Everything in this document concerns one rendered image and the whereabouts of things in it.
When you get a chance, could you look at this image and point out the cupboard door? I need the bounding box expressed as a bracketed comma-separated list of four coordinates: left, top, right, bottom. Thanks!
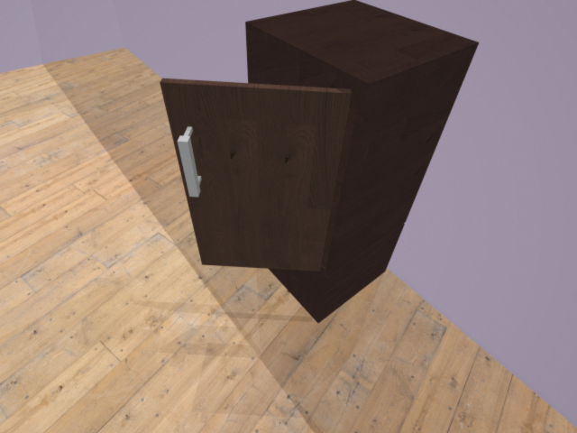
[160, 78, 352, 272]

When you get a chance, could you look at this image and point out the handle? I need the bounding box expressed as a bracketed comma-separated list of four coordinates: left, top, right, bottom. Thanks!
[178, 126, 202, 197]

